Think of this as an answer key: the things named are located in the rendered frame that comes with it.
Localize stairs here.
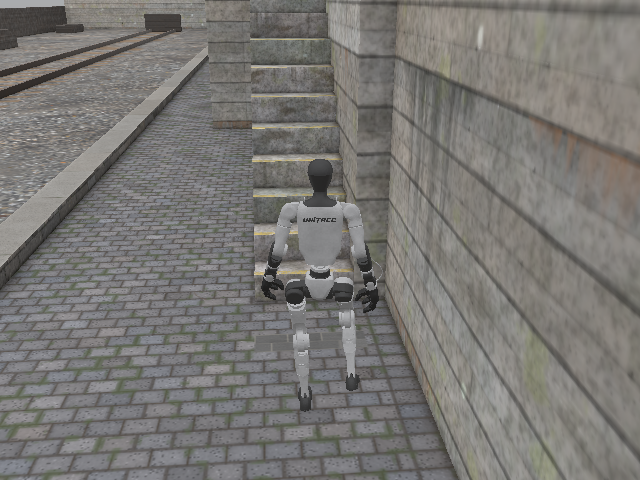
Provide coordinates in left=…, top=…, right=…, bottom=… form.
left=250, top=0, right=354, bottom=302

